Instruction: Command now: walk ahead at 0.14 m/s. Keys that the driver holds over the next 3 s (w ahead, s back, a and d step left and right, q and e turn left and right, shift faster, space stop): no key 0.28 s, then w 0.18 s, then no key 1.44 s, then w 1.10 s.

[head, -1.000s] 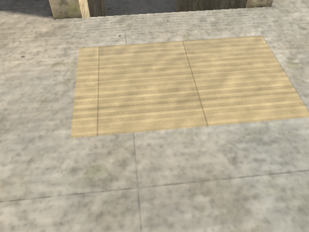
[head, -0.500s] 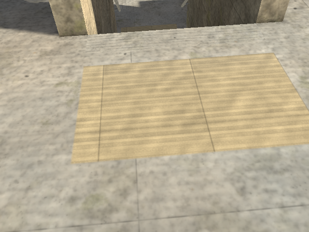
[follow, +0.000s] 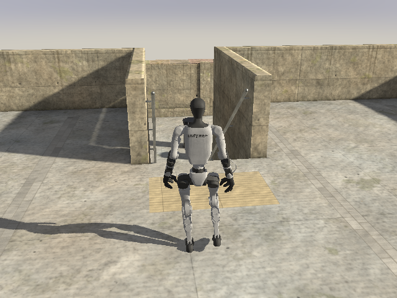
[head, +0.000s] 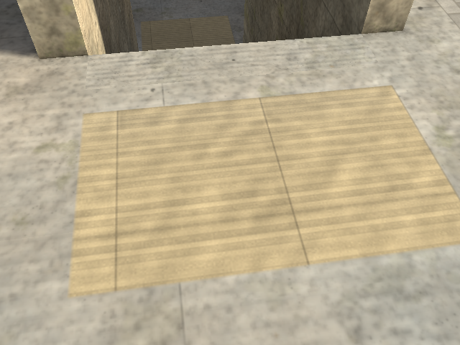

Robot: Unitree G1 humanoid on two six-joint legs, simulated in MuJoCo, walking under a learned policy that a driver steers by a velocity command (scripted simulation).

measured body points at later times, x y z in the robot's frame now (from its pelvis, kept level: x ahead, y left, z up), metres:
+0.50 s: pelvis +0.10 -0.02 -0.01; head +0.11 -0.01 +0.44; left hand +0.12 +0.24 -0.16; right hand +0.14 -0.27 -0.15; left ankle +0.09 +0.07 -0.74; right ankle +0.11 -0.15 -0.74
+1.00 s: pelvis +0.18 -0.02 -0.01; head +0.20 -0.02 +0.44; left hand +0.30 +0.23 -0.15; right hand +0.19 -0.26 -0.17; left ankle +0.09 +0.08 -0.74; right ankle +0.22 -0.13 -0.74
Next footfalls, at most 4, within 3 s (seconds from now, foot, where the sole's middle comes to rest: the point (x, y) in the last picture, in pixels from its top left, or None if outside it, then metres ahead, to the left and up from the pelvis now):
0.16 right None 0.15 -0.15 -0.78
0.82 right None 0.26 -0.13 -0.78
2.74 left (206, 274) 0.69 0.08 -0.78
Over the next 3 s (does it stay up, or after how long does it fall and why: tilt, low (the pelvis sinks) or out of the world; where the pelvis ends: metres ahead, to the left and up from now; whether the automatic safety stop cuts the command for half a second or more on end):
stays up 0.64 -0.01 0.00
